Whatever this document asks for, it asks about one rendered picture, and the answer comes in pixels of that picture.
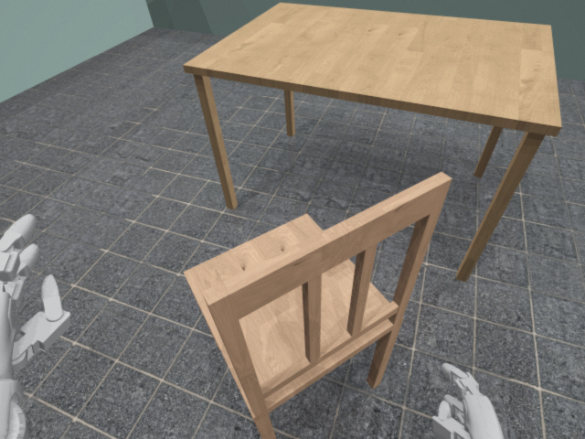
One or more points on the robot left hand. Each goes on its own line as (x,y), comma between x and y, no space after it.
(43,329)

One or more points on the robot right hand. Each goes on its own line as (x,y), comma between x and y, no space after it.
(475,418)

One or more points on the table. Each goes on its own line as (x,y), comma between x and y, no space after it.
(481,71)

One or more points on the chair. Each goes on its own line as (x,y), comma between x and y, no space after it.
(288,307)

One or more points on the robot left forearm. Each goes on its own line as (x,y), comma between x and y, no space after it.
(13,423)

